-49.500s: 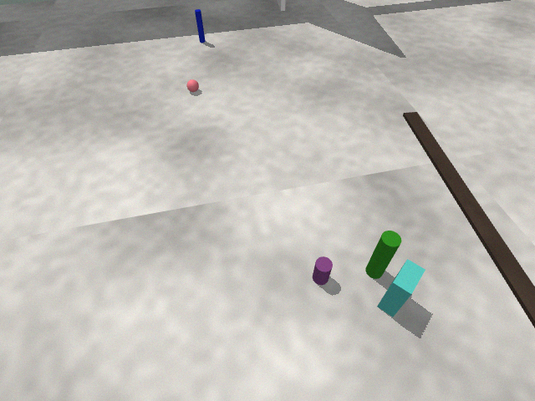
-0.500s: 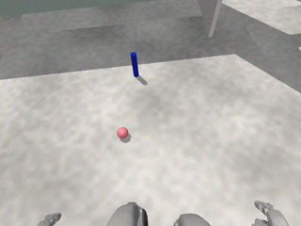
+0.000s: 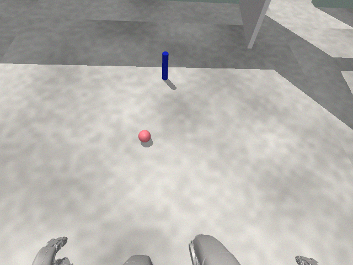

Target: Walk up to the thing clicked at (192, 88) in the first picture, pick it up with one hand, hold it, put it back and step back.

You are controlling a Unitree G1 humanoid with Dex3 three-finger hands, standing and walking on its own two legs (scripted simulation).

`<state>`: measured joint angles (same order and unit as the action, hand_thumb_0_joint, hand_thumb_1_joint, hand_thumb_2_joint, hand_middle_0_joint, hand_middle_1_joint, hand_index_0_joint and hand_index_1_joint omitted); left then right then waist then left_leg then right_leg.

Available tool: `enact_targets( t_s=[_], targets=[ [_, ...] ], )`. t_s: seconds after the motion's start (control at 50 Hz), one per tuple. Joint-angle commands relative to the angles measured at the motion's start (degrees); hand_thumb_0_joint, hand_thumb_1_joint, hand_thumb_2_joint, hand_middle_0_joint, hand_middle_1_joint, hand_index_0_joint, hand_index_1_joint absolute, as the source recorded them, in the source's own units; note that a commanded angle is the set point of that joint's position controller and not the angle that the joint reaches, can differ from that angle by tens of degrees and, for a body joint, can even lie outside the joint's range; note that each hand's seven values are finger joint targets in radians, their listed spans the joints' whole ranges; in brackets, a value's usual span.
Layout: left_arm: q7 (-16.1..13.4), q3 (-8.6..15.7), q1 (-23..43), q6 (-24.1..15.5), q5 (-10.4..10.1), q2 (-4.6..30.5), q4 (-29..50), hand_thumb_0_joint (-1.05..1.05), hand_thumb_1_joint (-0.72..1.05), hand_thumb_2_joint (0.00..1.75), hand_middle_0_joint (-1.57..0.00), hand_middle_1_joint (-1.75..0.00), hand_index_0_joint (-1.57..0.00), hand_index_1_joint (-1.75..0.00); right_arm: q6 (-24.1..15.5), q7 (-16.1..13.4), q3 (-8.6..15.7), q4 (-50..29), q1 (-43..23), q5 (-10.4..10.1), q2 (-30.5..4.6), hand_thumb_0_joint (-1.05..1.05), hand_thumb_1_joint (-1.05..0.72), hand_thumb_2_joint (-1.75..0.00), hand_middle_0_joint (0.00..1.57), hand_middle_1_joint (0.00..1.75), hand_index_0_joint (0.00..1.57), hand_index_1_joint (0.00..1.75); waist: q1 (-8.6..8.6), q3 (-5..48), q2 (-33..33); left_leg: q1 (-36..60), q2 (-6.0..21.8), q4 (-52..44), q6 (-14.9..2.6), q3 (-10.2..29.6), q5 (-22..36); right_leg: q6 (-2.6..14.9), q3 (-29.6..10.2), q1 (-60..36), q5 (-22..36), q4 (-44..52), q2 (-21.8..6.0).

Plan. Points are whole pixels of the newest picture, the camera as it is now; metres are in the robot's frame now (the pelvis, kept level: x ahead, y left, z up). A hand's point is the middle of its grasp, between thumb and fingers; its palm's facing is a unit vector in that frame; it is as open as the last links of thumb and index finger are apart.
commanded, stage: step back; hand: left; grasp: from above
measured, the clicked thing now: (144, 136) +0.86 +0.18 -0.73
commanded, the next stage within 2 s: none
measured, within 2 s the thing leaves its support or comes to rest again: neither
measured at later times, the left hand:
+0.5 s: hand out of the picture -0.05 +0.23 -0.14, palm faces -0.04 -0.90 -0.44, open 7.4 cm
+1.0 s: hand out of the picture -0.28 +0.19 -0.15, palm faces -0.06 -0.91 -0.40, open 7.4 cm
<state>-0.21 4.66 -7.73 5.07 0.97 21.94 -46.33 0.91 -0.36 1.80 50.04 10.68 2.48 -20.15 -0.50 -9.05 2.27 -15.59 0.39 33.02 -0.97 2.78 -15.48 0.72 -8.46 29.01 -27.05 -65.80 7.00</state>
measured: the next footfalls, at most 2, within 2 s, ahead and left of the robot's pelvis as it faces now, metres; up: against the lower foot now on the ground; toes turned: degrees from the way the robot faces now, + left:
right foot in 0.22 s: -0.07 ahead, -0.16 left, +0.00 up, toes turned -1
left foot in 0.56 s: -0.17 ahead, +0.08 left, +0.00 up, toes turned -1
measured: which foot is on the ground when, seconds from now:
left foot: down 0.00-0.26, up 0.28-0.54, down 0.56-0.94, up 0.96-1.00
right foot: up 0.00-0.20, down 0.22-0.58, up 0.60-0.88, down 0.90-1.00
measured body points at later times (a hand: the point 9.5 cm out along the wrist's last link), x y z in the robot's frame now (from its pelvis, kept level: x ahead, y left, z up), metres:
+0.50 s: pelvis -0.17 -0.03 -0.01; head -0.10 -0.05 +0.44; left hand -0.05 +0.28 -0.11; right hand -0.09 -0.36 -0.13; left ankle -0.20 +0.10 -0.69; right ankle -0.11 -0.16 -0.73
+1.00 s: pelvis -0.34 -0.07 -0.01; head -0.31 -0.08 +0.44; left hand -0.27 +0.24 -0.13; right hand -0.22 -0.39 -0.12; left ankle -0.24 +0.07 -0.71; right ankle -0.37 -0.19 -0.73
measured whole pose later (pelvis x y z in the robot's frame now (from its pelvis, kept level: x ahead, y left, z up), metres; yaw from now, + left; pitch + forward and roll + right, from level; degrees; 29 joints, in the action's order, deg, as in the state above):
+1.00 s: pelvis -0.34 -0.07 -0.01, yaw -4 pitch -3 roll -1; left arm 0.3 3.1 -13.2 1.9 2.8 20.1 -53.0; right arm 3.3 -0.8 3.4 49.1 6.5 1.3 -23.6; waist 1.9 -6.5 -3.0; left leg -27.6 0.5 47.7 -0.1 6.0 -24.4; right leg 0.9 -2.1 12.0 -22.6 -37.2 1.9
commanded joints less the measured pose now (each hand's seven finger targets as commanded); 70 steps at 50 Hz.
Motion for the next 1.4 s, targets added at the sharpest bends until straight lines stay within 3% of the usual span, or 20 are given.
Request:
enact_targets(
  t_s=[0.0,0.08,0.18,0.22,0.26,0.34,0.46,0.52,0.6,0.66,0.88,0.92,0.94,1.02,1.12,1.18,1.22,1.24,1.26,1.38],
  targets=[
    [-0.41,4.23,-2.51,-2.03,0.08,10.32,3.94,0.0,0.9,0.9,-0.2,-0.3,-0.2,-0.3,-1.57,-1.47,4.66,-5.65,-2.58,-0.44,-14.69,0.0,-0.9,-0.9,0.2,0.3,0.2,0.3,1.02,8.4,-9.1,7.15,11.47,-8.71,-10.59,9.96,21.72,-1.79,-2.29,1.23,0.45,-4.17,-0.57],
    [-0.59,3.11,-2.63,-3.11,0.4,9.39,4.94,0.0,0.9,0.9,-0.2,-0.3,-0.2,-0.3,-1.15,-1.86,5.32,-6.24,-0.06,-0.88,-15.82,0.0,-0.9,-0.9,0.2,0.3,0.2,0.3,-1.13,13.09,-12.18,16.73,14.69,-3.71,-14.08,9.81,27.68,-3.23,0.87,-0.08,-3.28,12.78,-4.5],
    [-0.26,3.14,-10.28,-3.86,0.65,9.26,-0.74,0.0,0.9,0.9,-0.2,-0.3,-0.2,-0.3,0.82,-1.31,5.31,-7.85,-4.77,-1.45,-17.67,0.0,-0.9,-0.9,0.2,0.3,0.2,0.3,1.99,15.35,-13.68,4.32,11.21,1.62,-8.63,6.83,20.01,-0.49,8.67,-19.21,13.35,42.93,-5.26],
    [-0.2,4.52,-10.83,-4.28,1.84,14.96,-0.59,0.0,0.9,0.9,-0.2,-0.3,-0.2,-0.3,1.14,-1.03,4.15,-9.0,-5.53,-2.22,-13.84,0.0,-0.9,-0.9,0.2,0.3,0.2,0.3,2.33,13.4,0.1,-11.12,1.93,10.49,-2.53,4.69,1.02,3.68,-8.12,-22.93,14.22,43.56,-14.26],
    [-0.5,6.01,0.05,-3.88,1.82,23.25,4.32,0.0,0.9,0.9,-0.2,-0.3,-0.2,-0.3,1.27,-2.31,5.63,-8.95,-6.01,-2.28,-15.39,0.0,-0.9,-0.9,0.2,0.3,0.2,0.3,3.22,5.77,16.48,-8.61,-3.02,34.42,1.54,6.49,-20.19,17.51,-28.05,1.76,9.56,51.9,-32.17],
    [-0.97,3.99,4.48,-4.0,1.59,12.97,5.16,0.0,0.9,0.9,-0.2,-0.3,-0.2,-0.3,0.53,-1.66,3.99,-5.01,-0.7,-2.72,-12.67,0.0,-0.9,-0.9,0.2,0.3,0.2,0.3,-0.43,6.54,6.17,-11.29,-7.49,35.72,0.8,5.35,-11.44,9.29,-2.17,-8.84,25.89,41.14,-17.16],
    [-2.02,3.8,-1.85,-3.08,1.82,12.5,5.89,0.0,0.9,0.9,-0.2,-0.3,-0.2,-0.3,-0.97,-1.99,2.93,-5.78,0.54,-1.59,-10.53,0.0,-0.9,-0.9,0.2,0.3,0.2,0.3,2.95,12.94,10.53,-11.2,-1.01,7.19,1.66,0.36,-13.55,10.23,-4.0,-28.64,39.57,33.44,-20.07],
    [-1.42,2.97,-0.45,-1.59,0.49,12.09,6.95,0.0,0.9,0.9,-0.2,-0.3,-0.2,-0.3,-1.29,-1.8,4.08,-3.22,5.27,-0.83,-11.17,0.0,-0.9,-0.9,0.2,0.3,0.2,0.3,1.31,15.43,6.86,1.22,-2.37,-13.6,0.63,-2.9,6.51,6.82,-0.69,-23.33,35.72,25.28,-16.67],
    [-1.99,3.16,3.04,-1.22,0.5,12.93,7.19,0.0,0.9,0.9,-0.2,-0.3,-0.2,-0.3,-1.22,-1.71,6.75,-6.14,-2.48,-0.13,-24.17,0.0,-0.9,-0.9,0.2,0.3,0.2,0.3,-0.45,9.83,-15.48,-7.48,26.56,-15.43,-17.98,31.3,18.31,0.03,-2.3,-6.36,-10.01,-4.02,-5.39],
    [-0.94,3.21,-2.43,-1.19,-0.46,11.47,4.16,0.0,0.9,0.9,-0.2,-0.3,-0.2,-0.3,-1.23,-2.11,4.32,-6.87,-6.53,0.15,-15.94,0.0,-0.9,-0.9,0.2,0.3,0.2,0.3,3.92,9.76,-8.06,-0.57,13.5,-8.51,-11.24,9.29,27.42,0.38,-3.0,-1.97,-1.81,-8.56,-1.42],
    [-0.8,2.58,-9.63,-5.59,1.05,10.59,-3.69,0.0,0.9,0.9,-0.2,-0.3,-0.2,-0.3,1.63,-0.48,4.42,-5.22,-3.09,-0.98,-15.66,0.0,-0.9,-0.9,0.2,0.3,0.2,0.3,1.88,17.23,-11.11,3.45,7.94,4.93,-7.09,3.34,10.84,0.22,8.43,-23.63,12.32,49.22,-5.55],
    [-0.78,4.89,-6.53,-5.7,2.05,19.69,-1.98,0.0,0.9,0.9,-0.2,-0.3,-0.2,-0.3,1.17,-0.79,2.9,-7.69,-4.75,-1.4,-10.36,0.0,-0.9,-0.9,0.2,0.3,0.2,0.3,2.63,10.19,8.47,-19.71,-4.28,15.16,0.26,2.79,-15.82,7.45,-18.76,-20.5,0.01,48.74,-22.59],
    [-0.99,5.15,-1.89,-5.39,2.6,23.49,-0.08,0.0,0.9,0.9,-0.2,-0.3,-0.2,-0.3,1.34,-1.48,4.37,-6.77,-7.59,-1.19,-13.78,0.0,-0.9,-0.9,0.2,0.3,0.2,0.3,5.22,6.41,12.34,-10.93,-1.15,23.36,1.93,6.78,-18.21,15.14,-27.96,-2.51,-8.59,53.43,-31.78],
    [-1.27,2.94,2.64,-6.69,1.5,13.37,-0.57,0.0,0.9,0.9,-0.2,-0.3,-0.2,-0.3,0.38,-0.45,3.47,-2.04,-2.31,-1.83,-12.08,0.0,-0.9,-0.9,0.2,0.3,0.2,0.3,0.0,2.7,4.24,-12.17,-4.36,25.08,1.31,5.74,-7.61,8.15,-3.36,-10.81,12.54,44.72,-18.01],
    [-0.51,3.94,-3.0,-7.07,2.21,15.67,-2.04,0.0,0.9,0.9,-0.2,-0.3,-0.2,-0.3,-1.14,0.9,3.21,-1.8,-3.39,-0.57,-11.83,0.0,-0.9,-0.9,0.2,0.3,0.2,0.3,4.51,4.5,9.27,-11.41,-1.0,7.38,2.56,0.39,-12.11,9.0,-6.24,-19.64,-7.61,46.99,-19.26],
    [0.0,3.13,-1.55,-6.06,1.42,15.17,-1.8,0.0,0.9,0.9,-0.2,-0.3,-0.2,-0.3,-2.6,0.96,4.04,0.59,0.74,-0.41,-11.32,0.0,-0.9,-0.9,0.2,0.3,0.2,0.3,1.75,7.65,7.88,1.72,-2.09,-11.66,1.0,-3.53,-6.81,8.42,-3.25,-16.97,1.08,40.69,-19.5],
    [0.12,1.15,-4.53,-5.87,1.13,9.37,-1.63,0.0,0.9,0.9,-0.2,-0.3,-0.2,-0.3,-3.6,0.3,5.66,2.3,5.38,0.47,-14.09,0.0,-0.9,-0.9,0.2,0.3,0.2,0.3,0.34,12.98,-3.46,16.98,4.24,-16.14,-1.47,9.58,-5.02,3.93,3.06,-7.88,10.48,24.32,-14.47],
    [0.29,0.2,-3.14,-6.09,0.09,6.61,-0.77,0.0,0.9,0.9,-0.2,-0.3,-0.2,-0.3,-3.69,0.25,6.63,1.85,5.06,0.37,-19.08,0.0,-0.9,-0.9,0.2,0.3,0.2,0.3,0.13,10.97,-14.27,19.72,15.26,-19.56,-7.74,29.0,-15.27,0.76,10.93,6.14,-1.22,16.11,-5.77],
    [-0.26,2.11,1.92,-6.2,0.89,13.05,-1.11,0.0,0.9,0.9,-0.2,-0.3,-0.2,-0.3,-3.46,0.53,7.17,1.9,6.16,-0.03,-22.79,0.0,-0.9,-0.9,0.2,0.3,0.2,0.3,-2.6,6.78,-10.09,9.08,19.59,-20.55,-13.79,33.26,-23.27,0.84,5.78,4.3,-6.79,12.98,-9.45],
    [1.4,1.98,-0.79,-7.05,0.55,11.52,-3.08,0.0,0.9,0.9,-0.2,-0.3,-0.2,-0.3,-3.94,0.81,5.81,1.35,3.19,-0.26,-16.71,0.0,-0.9,-0.9,0.2,0.3,0.2,0.3,-1.24,3.8,-11.06,5.0,11.54,-18.39,-9.66,16.57,-12.05,0.36,8.87,-1.58,2.11,20.48,-9.17]
  ],
)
